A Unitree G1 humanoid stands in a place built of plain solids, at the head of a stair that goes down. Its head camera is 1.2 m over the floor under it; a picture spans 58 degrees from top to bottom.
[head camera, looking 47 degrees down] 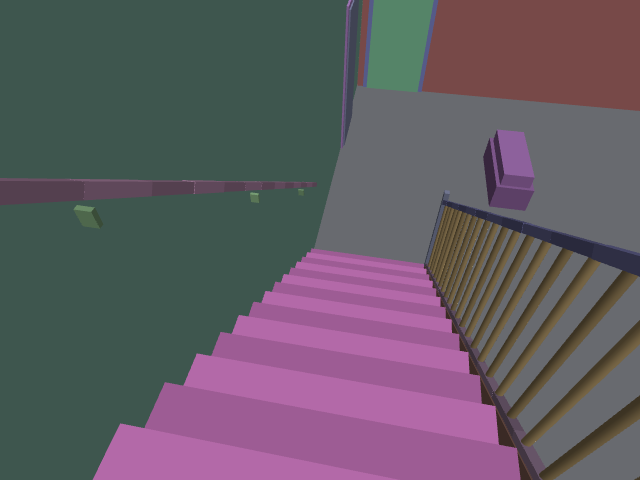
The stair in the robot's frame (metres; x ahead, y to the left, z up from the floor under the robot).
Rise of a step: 0.18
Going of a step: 0.22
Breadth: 1.27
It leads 11 degrees to the right of straight ahead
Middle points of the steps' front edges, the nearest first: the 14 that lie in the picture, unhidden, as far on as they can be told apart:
0.39 0.00 -0.18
0.60 -0.04 -0.35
0.82 -0.08 -0.53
1.03 -0.12 -0.71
1.25 -0.16 -0.89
1.47 -0.20 -1.07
1.68 -0.24 -1.24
1.90 -0.28 -1.42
2.11 -0.32 -1.60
2.33 -0.37 -1.78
2.55 -0.41 -1.96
2.76 -0.45 -2.13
2.98 -0.49 -2.31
3.19 -0.53 -2.49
